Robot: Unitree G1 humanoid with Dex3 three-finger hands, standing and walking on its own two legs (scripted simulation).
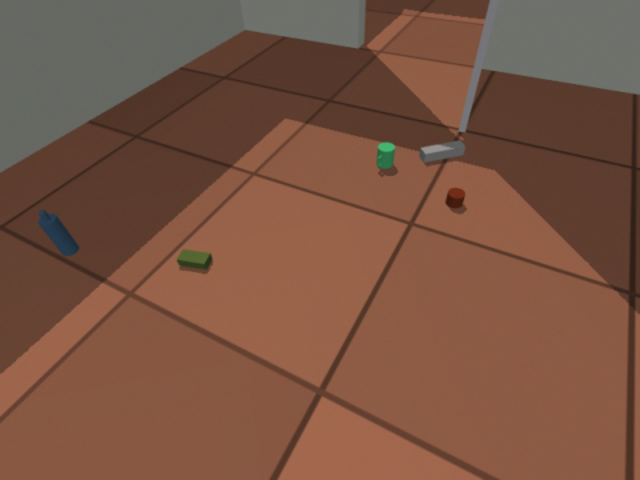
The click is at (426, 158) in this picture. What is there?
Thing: lying carton
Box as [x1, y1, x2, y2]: [419, 140, 465, 162]
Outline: 465,146 459,140 420,148 419,156 424,162 463,154
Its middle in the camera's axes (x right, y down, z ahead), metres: +0.65 -0.50 +2.10
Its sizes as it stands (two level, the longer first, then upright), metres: 0.229 0.062 0.054
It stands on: the floor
